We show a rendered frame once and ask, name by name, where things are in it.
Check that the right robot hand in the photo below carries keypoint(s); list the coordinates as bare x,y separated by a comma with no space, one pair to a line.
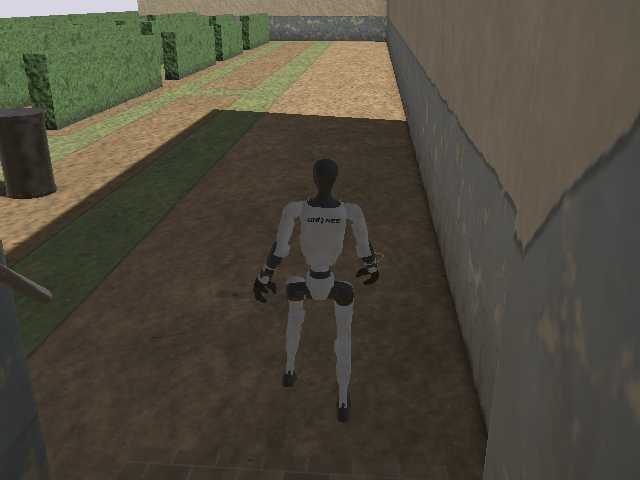
373,279

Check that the robot right shin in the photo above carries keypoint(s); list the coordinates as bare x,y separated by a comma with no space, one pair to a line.
343,371

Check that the robot right foot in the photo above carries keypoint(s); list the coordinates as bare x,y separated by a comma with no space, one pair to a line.
343,413

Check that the robot right upper arm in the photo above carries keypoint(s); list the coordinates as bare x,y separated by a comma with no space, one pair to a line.
355,214

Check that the robot left forearm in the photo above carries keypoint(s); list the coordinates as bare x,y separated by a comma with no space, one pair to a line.
270,266

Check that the robot right forearm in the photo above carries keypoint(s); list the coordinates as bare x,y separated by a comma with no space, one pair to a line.
370,261

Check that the robot left upper arm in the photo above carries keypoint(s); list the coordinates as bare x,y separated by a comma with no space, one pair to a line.
291,210

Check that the left robot hand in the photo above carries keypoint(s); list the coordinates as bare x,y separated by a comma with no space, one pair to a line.
259,287

